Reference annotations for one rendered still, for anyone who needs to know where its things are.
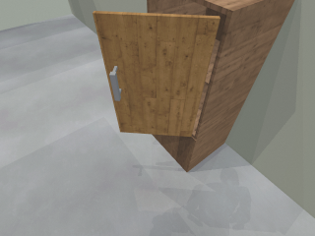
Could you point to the handle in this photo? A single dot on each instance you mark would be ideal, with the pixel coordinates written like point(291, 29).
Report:
point(114, 83)

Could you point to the cupboard door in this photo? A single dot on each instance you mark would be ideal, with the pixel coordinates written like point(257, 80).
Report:
point(162, 63)

